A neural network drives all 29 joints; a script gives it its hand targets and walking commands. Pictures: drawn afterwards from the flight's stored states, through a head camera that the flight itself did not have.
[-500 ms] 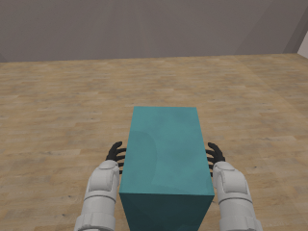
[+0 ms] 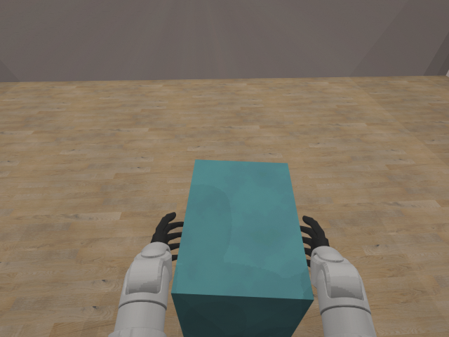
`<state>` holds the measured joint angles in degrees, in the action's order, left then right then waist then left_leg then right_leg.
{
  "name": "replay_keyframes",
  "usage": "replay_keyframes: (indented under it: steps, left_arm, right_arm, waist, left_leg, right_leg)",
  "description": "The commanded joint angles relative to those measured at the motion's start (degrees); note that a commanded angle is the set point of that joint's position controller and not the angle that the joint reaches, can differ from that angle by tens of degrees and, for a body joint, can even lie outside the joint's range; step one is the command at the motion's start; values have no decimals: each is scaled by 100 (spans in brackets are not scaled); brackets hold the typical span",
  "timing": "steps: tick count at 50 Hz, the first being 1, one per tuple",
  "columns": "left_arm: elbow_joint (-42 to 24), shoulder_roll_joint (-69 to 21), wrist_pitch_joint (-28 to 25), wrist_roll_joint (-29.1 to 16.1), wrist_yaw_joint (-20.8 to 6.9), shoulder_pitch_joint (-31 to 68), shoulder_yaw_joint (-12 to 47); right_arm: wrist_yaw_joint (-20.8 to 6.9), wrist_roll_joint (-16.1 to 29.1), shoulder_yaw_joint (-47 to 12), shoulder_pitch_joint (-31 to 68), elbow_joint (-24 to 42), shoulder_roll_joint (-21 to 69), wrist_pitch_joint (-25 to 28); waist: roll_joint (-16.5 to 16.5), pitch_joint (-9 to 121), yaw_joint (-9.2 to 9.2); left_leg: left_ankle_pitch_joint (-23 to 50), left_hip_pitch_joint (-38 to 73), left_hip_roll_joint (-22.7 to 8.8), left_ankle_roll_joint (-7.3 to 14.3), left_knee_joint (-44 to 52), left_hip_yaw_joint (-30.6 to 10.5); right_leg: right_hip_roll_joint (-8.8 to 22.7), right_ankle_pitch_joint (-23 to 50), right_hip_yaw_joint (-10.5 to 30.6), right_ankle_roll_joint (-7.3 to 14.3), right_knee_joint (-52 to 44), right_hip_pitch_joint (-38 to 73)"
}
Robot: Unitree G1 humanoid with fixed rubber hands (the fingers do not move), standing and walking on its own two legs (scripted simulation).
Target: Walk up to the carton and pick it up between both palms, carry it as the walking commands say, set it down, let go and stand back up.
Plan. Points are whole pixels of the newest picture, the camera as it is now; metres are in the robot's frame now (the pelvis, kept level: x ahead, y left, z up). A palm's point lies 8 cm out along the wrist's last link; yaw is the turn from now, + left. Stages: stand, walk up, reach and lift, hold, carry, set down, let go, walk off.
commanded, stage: reach and lift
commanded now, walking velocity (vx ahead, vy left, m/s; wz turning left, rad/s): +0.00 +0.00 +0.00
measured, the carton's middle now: (238, 251) +0.33 +0.01 -0.02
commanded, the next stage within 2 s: hold in 0.24 s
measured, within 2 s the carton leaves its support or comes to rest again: neither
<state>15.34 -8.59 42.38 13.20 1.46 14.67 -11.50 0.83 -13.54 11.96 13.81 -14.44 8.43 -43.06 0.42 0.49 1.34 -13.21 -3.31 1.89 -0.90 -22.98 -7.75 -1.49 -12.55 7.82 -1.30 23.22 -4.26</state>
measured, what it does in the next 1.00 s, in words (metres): stands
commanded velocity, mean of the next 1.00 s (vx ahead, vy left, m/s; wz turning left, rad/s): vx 0.00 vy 0.00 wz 0.00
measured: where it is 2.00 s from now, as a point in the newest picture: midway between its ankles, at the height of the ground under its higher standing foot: outside the picture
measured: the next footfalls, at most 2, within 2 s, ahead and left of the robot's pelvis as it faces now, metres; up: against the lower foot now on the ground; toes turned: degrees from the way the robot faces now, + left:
none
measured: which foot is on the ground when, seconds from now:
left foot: down 0.00-1.00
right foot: down 0.00-1.00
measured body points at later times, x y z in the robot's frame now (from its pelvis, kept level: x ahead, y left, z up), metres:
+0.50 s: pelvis -0.01 +0.00 +0.00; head -0.06 +0.01 +0.45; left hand +0.28 +0.15 +0.03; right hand +0.28 -0.14 +0.04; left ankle +0.00 +0.13 -0.74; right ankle +0.01 -0.14 -0.74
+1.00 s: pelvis -0.01 +0.00 +0.00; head -0.06 +0.01 +0.45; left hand +0.28 +0.15 +0.03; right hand +0.28 -0.14 +0.04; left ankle +0.00 +0.13 -0.74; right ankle +0.01 -0.14 -0.74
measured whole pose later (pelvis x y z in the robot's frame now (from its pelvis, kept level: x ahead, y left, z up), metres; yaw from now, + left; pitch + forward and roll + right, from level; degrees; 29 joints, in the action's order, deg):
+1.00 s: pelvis -0.01 +0.00 +0.00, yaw +0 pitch -8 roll +0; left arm 13.6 -8.2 43.3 13.2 1.4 12.9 -9.9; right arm 1.0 -12.9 10.6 12.1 -12.8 8.1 -43.9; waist 0.7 0.3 0.9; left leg -13.3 -3.4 2.0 -0.7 -24.3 -7.6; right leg -1.4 -12.4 7.5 -1.5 23.8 -4.0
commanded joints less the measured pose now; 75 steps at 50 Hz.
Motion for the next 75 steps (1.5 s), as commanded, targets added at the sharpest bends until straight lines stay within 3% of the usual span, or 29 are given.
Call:
replay_keyframes:
  steps: [1, 10, 19, 20, 21, 22, 26, 27, 31, 36, 38, 40, 42, 44, 46, 48, 51, 54, 58, 61, 62, 63, 64, 66, 67, 69, 70, 72, 75]
  left_arm:
    - [-659, -5388, -240, -1540, -1421, 3239, 3422]
    - [-865, -5252, -190, -1500, -1403, 2859, 3505]
    - [-578, -5425, -149, -1501, -1437, 2975, 3465]
    - [-488, -5398, -192, -1495, -1437, 2989, 3380]
    - [-574, -5371, -180, -1454, -1448, 3018, 3378]
    - [-477, -5458, -209, -1474, -1439, 3086, 3369]
    - [-435, -5415, -196, -1473, -1449, 3058, 3403]
    - [-422, -5379, -162, -1409, -1453, 3069, 3414]
    - [-365, -5398, -175, -1414, -1479, 3330, 3294]
    - [-560, -5488, -219, -1538, -1496, 3395, 3481]
    - [-368, -5416, -151, -1439, -1464, 3197, 3302]
    - [-352, -5602, -153, -1455, -1479, 3142, 3425]
    - [-480, -5388, -165, -1461, -1468, 3209, 3377]
    - [-471, -5517, -146, -1500, -1454, 3115, 3405]
    - [-556, -5447, -163, -1514, -1449, 2937, 3428]
    - [-516, -5469, -115, -1466, -1460, 2828, 3405]
    - [-560, -5470, -153, -1521, -1436, 2880, 3495]
    - [-604, -5454, -91, -1459, -1428, 2808, 3486]
    - [-803, -5495, -185, -1596, -1426, 2963, 3616]
    - [-579, -5427, -77, -1473, -1403, 2483, 3410]
    - [-725, -5371, -126, -1540, -1405, 2689, 3482]
    - [-932, -5347, -133, -1537, -1426, 2835, 3612]
    - [-712, -5450, -115, -1524, -1424, 2491, 3523]
    - [-808, -5333, -93, -1481, -1388, 2573, 3506]
    - [-808, -5348, -111, -1538, -1387, 2526, 3459]
    - [-713, -5338, -107, -1515, -1421, 2658, 3494]
    - [-919, -5397, -182, -1642, -1445, 2632, 3555]
    - [-955, -5371, -154, -1574, -1438, 2802, 3609]
    - [-712, -5299, -100, -1516, -1434, 2733, 3481]
  right_arm:
    - [-1229, 1538, -3687, 3198, 601, 5652, 243]
    - [-1192, 1495, -3711, 2923, 789, 5503, 204]
    - [-1261, 1565, -3711, 3153, 676, 5534, 191]
    - [-1276, 1575, -3689, 3315, 722, 5506, 206]
    - [-1253, 1583, -3666, 3415, 780, 5436, 220]
    - [-1258, 1592, -3766, 3562, 767, 5551, 226]
    - [-1281, 1560, -3752, 3427, 661, 5593, 195]
    - [-1287, 1538, -3653, 3336, 539, 5570, 190]
    - [-1309, 1446, -3446, 3517, 302, 5598, 171]
    - [-1335, 1644, -3635, 3450, 457, 5712, 213]
    - [-1301, 1508, -3493, 3313, 281, 5668, 139]
    - [-1288, 1615, -3636, 3590, 615, 5578, 200]
    - [-1293, 1550, -3569, 3404, 436, 5608, 161]
    - [-1308, 1575, -3636, 3169, 411, 5649, 144]
    - [-1302, 1612, -3761, 3288, 663, 5570, 166]
    - [-1272, 1625, -3741, 3189, 729, 5565, 165]
    - [-1275, 1622, -3823, 3191, 739, 5576, 158]
    - [-1269, 1605, -3671, 3068, 768, 5459, 166]
    - [-1288, 1692, -3867, 3246, 880, 5581, 215]
    - [-1246, 1601, -3773, 2898, 833, 5474, 125]
    - [-1248, 1578, -3829, 2978, 781, 5519, 109]
    - [-1259, 1601, -3741, 2880, 772, 5471, 148]
    - [-1257, 1722, -3953, 3085, 1139, 5488, 179]
    - [-1261, 1641, -3784, 2853, 845, 5448, 131]
    - [-1232, 1601, -3856, 2953, 924, 5483, 116]
    - [-1228, 1633, -3851, 3058, 930, 5436, 162]
    - [-1246, 1727, -4058, 3095, 1172, 5504, 185]
    - [-1230, 1695, -3912, 3038, 970, 5544, 172]
    - [-1250, 1665, -3836, 3108, 878, 5471, 146]
  waist:
    - [49, 1463, -68]
    - [-45, 1549, -34]
    - [-147, 1065, -63]
    - [48, 1172, -50]
    - [-187, 1117, -51]
    - [83, 1189, -41]
    - [194, 1411, -2]
    - [-139, 1253, -43]
    - [45, 898, -154]
    - [-195, 1382, -74]
    - [68, 979, -76]
    - [-209, 1019, -80]
    - [-18, 1202, -64]
    - [-170, 1115, -76]
    - [159, 1273, -49]
    - [-161, 1030, -38]
    - [110, 1195, -17]
    - [-307, 955, -84]
    - [44, 1454, -57]
    - [-195, 1109, -42]
    - [195, 1189, -110]
    - [-175, 1336, -96]
    - [-64, 1347, -9]
    - [-266, 1181, -32]
    - [92, 1207, -73]
    - [-22, 1158, -70]
    - [290, 1326, -104]
    - [-71, 1300, -80]
    - [55, 1041, -81]
  left_leg:
    - [1586, 282, 365, -7, 270, 352]
    - [1713, 345, 384, -3, 289, 388]
    - [787, 34, 368, 30, 343, 371]
    - [622, 9, 303, 75, 352, 319]
    - [639, -150, 365, 42, 341, 392]
    - [656, -10, 331, 59, 322, 341]
    - [754, 119, 313, 77, 299, 343]
    - [666, -43, 363, 44, 348, 416]
    - [66, -80, 318, 70, 381, 362]
    - [591, -56, 310, 48, 320, 342]
    - [566, -73, 286, 74, 349, 349]
    - [473, -90, 352, 38, 325, 390]
    - [712, -72, 323, 66, 306, 356]
    - [800, 41, 320, 66, 317, 342]
    - [1005, 153, 273, 64, 269, 278]
    - [922, -44, 322, 33, 345, 346]
    - [897, 53, 281, 87, 322, 286]
    - [1017, -63, 345, 6, 358, 317]
    - [1135, 105, 291, 62, 279, 243]
    - [1237, 44, 346, 46, 330, 309]
    - [1078, 167, 322, 66, 293, 309]
    - [1331, 120, 343, 16, 317, 313]
    - [1257, 143, 344, 45, 315, 302]
    - [1154, 58, 349, 32, 341, 314]
    - [1121, 49, 325, 73, 356, 300]
    - [1006, 9, 406, 49, 328, 347]
    - [1221, 162, 342, 91, 262, 284]
    - [1167, -58, 378, 45, 333, 327]
    - [749, -105, 380, 71, 318, 334]
  right_leg:
    - [-380, 1686, -351, -9, -271, 496]
    - [-387, 1846, -323, 15, -301, 491]
    - [-382, 777, -382, 67, -363, 186]
    - [-397, 576, -406, 54, -338, 243]
    - [-380, 667, -418, 33, -343, 357]
    - [-393, 566, -420, 37, -320, 213]
    - [-378, 692, -417, 10, -295, 222]
    - [-369, 688, -418, 27, -330, 282]
    - [-366, -59, -454, 58, -400, -62]
    - [-358, 581, -432, 51, -267, 300]
    - [-363, 501, -446, 47, -341, 147]
    - [-375, 428, -420, 58, -339, 233]
    - [-367, 656, -424, 35, -328, 294]
    - [-341, 745, -406, 74, -328, 200]
    - [-387, 913, -425, 36, -272, 231]
    - [-366, 934, -409, 46, -321, 352]
    - [-402, 830, -411, 48, -306, 309]
    - [-383, 976, -412, 92, -329, 256]
    - [-406, 1077, -402, 62, -252, 303]
    - [-360, 1262, -368, 62, -327, 304]
    - [-386, 1034, -416, 4, -346, 205]
    - [-400, 1329, -417, 56, -327, 327]
    - [-377, 1304, -366, 50, -297, 397]
    - [-363, 1142, -360, 77, -333, 302]
    - [-391, 1113, -387, 31, -333, 347]
    - [-380, 1057, -393, 17, -373, 280]
    - [-380, 1202, -383, 6, -337, 214]
    - [-382, 1327, -394, 32, -305, 396]
    - [-370, 756, -399, 32, -381, 220]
